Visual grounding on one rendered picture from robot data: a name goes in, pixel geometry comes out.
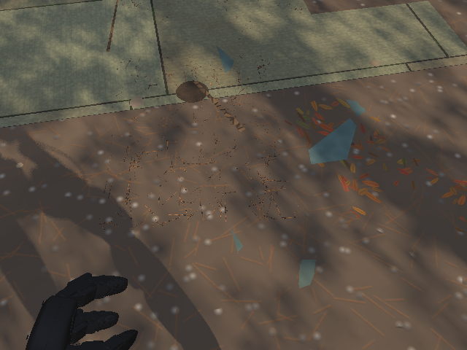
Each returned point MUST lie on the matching left robot hand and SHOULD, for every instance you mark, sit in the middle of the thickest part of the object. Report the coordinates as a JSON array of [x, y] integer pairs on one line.
[[61, 322]]

